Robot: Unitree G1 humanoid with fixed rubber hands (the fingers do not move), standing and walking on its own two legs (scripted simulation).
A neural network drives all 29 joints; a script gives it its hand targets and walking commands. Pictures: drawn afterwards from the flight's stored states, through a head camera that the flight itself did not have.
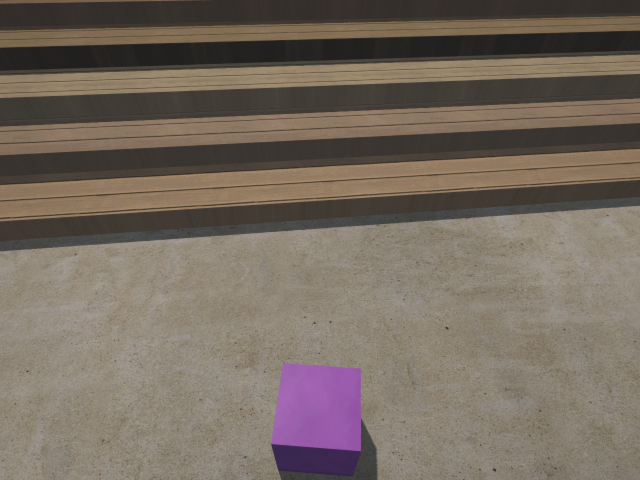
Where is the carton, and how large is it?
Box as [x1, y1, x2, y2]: [271, 363, 360, 476]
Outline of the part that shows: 283,363 271,441 278,470 352,476 360,452 360,369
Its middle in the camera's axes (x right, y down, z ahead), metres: -0.01 +0.51 +1.06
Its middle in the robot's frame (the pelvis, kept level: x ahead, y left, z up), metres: +0.42 +0.00 -0.65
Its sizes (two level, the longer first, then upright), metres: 0.210 0.200 0.250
